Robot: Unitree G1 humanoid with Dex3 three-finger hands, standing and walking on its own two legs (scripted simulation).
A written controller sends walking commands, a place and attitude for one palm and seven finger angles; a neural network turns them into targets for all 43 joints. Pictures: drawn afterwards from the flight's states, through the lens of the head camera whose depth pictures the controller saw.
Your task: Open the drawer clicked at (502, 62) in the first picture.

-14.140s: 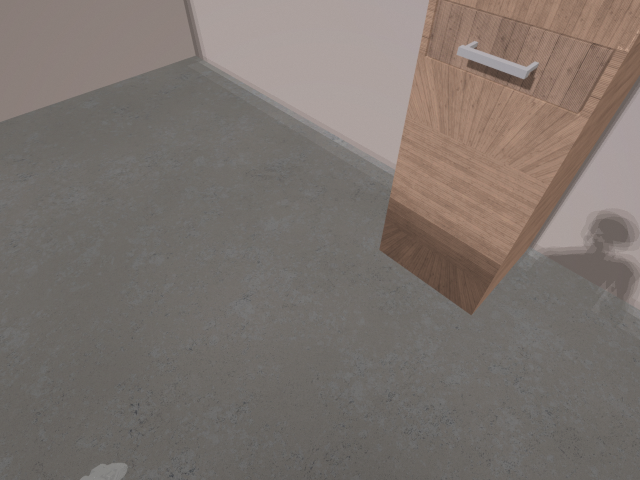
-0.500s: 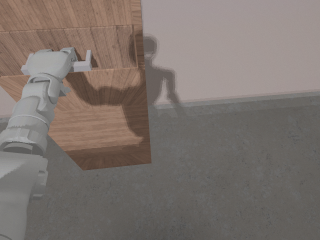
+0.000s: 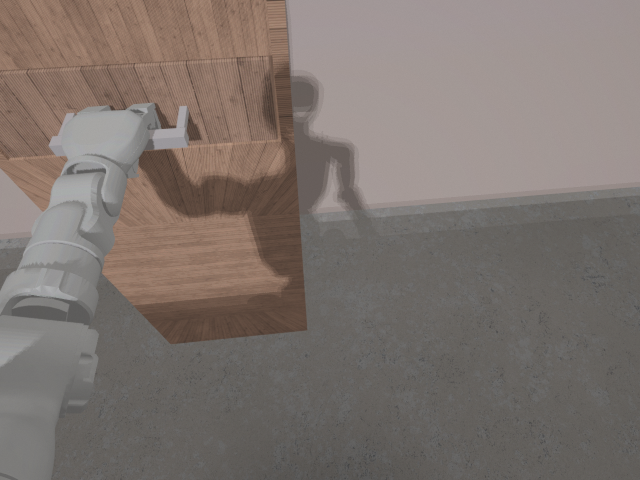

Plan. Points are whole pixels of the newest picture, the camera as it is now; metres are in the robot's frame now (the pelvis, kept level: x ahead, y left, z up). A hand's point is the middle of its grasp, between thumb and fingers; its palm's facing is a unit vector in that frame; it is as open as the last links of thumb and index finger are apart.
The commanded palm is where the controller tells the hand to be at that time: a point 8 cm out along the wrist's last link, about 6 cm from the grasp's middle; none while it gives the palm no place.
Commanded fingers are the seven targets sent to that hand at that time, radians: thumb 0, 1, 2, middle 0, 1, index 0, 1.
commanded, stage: pull the drawer open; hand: left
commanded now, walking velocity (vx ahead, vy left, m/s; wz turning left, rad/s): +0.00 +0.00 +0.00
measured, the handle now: (124, 130) +0.54 +0.24 +0.12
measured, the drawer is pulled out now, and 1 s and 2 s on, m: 0.00 0.01 0.06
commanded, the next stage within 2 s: none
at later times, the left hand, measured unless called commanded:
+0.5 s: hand (128, 173) +0.48 +0.23 +0.10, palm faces -0.06 +0.00 -1.00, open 5.2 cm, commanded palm +0.47 +0.23 +0.16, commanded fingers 0.00 0.90 0.90 -0.40 -1.35 -0.40 -1.35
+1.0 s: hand (129, 179) +0.47 +0.23 +0.10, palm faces +0.01 -0.02 -1.00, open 5.4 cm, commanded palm +0.42 +0.23 +0.16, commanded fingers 0.00 0.90 0.90 -0.40 -1.35 -0.40 -1.35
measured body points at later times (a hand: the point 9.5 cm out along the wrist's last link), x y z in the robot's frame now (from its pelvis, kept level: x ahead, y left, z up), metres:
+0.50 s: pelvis +0.00 +0.00 +0.00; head +0.07 -0.02 +0.44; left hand +0.48 +0.23 +0.15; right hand +0.06 -0.28 -0.13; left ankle -0.01 +0.11 -0.72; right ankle -0.04 -0.12 -0.72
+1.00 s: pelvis +0.00 +0.00 +0.00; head +0.06 -0.02 +0.45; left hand +0.47 +0.22 +0.15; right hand +0.03 -0.28 -0.13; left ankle -0.01 +0.11 -0.72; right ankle -0.04 -0.12 -0.72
